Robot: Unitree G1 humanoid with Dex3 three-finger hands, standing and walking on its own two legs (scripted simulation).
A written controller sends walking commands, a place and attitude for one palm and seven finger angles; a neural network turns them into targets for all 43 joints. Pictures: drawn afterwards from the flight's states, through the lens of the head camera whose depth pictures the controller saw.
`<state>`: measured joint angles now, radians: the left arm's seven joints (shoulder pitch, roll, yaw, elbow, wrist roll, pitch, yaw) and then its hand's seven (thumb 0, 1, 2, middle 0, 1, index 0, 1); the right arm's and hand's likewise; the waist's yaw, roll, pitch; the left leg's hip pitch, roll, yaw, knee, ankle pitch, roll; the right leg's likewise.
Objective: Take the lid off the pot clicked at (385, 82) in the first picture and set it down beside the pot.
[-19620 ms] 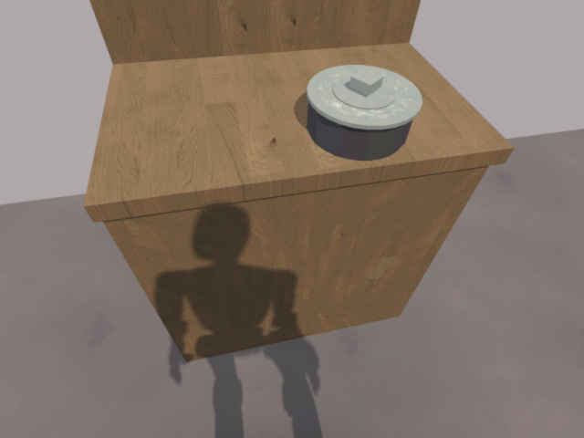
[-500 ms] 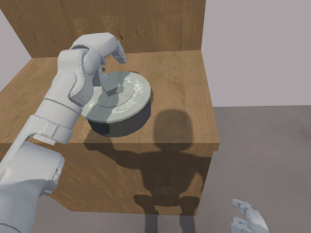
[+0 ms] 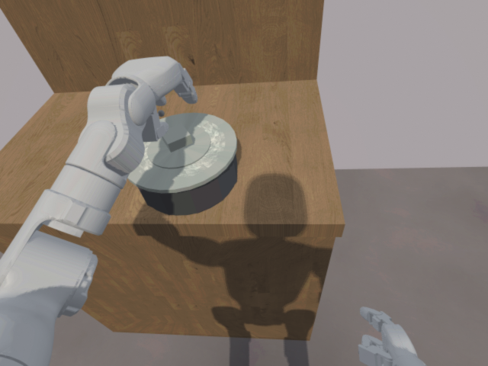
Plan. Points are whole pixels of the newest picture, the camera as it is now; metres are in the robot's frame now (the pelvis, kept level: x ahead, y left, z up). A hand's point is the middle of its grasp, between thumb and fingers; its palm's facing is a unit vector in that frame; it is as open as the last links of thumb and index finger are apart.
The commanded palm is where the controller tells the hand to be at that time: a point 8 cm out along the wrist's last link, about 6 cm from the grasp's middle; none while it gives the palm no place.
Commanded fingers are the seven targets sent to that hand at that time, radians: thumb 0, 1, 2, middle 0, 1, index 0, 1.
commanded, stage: move the open hand above the knob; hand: left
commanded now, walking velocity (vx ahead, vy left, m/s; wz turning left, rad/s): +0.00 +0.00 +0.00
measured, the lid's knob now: (176, 137) +0.46 +0.14 +0.16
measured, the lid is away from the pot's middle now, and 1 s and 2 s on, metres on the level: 0.00 0.00 0.00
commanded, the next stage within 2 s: lower the open fingers around the knob in 0.22 s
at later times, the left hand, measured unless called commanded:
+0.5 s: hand (173, 116) +0.43 +0.12 +0.22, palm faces -0.16 -0.04 -0.99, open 9.7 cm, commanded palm +0.39 +0.14 +0.28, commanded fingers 0.00 -0.36 1.71 -0.90 -0.08 -0.90 -0.08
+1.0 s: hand (168, 140) +0.42 +0.14 +0.18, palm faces -0.24 -0.07 -0.97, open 9.7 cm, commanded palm +0.40 +0.15 +0.24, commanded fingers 0.00 -0.36 1.71 -0.90 -0.08 -0.90 -0.08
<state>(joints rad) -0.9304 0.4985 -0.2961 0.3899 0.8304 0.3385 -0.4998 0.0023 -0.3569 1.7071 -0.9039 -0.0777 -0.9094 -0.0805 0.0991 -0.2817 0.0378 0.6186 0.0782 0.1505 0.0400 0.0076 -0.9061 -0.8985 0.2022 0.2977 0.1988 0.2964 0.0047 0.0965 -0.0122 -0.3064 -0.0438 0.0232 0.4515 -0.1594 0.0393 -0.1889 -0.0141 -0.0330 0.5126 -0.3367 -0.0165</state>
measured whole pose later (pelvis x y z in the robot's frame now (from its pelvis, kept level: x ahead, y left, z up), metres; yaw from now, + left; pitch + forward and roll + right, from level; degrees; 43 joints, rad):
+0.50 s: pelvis +0.00 +0.00 +0.00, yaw +0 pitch +1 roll +1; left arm -0.95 0.46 -0.31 0.43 0.82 0.34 -0.49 0.00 -0.36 1.71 -0.90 -0.08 -0.91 -0.08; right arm 0.12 -0.27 0.04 0.62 0.08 0.15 0.04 0.01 -0.91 -0.90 0.20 0.30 0.20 0.30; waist -0.01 0.10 -0.02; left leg -0.31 -0.05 0.03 0.45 -0.15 0.04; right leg -0.19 -0.02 -0.03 0.51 -0.33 -0.01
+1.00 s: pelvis +0.00 +0.00 +0.00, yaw +1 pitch +1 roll +1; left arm -0.85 0.47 -0.32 0.42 0.81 0.33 -0.47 0.00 -0.36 1.71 -0.90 -0.08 -0.91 -0.08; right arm 0.11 -0.28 0.03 0.62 0.08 0.15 0.04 0.01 -0.91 -0.90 0.20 0.30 0.20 0.30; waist 0.00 0.09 -0.01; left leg -0.32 -0.04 0.01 0.47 -0.17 0.04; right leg -0.19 -0.01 -0.04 0.51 -0.34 -0.02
